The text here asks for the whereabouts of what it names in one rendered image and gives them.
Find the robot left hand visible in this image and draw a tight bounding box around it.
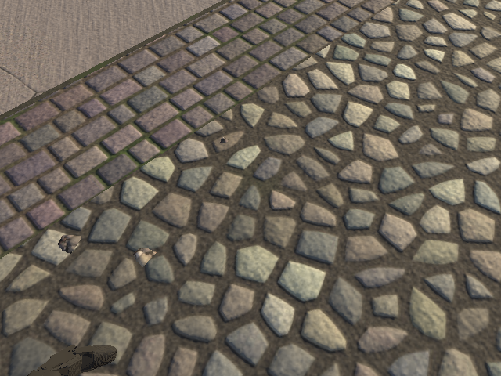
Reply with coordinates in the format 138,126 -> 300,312
28,345 -> 117,376

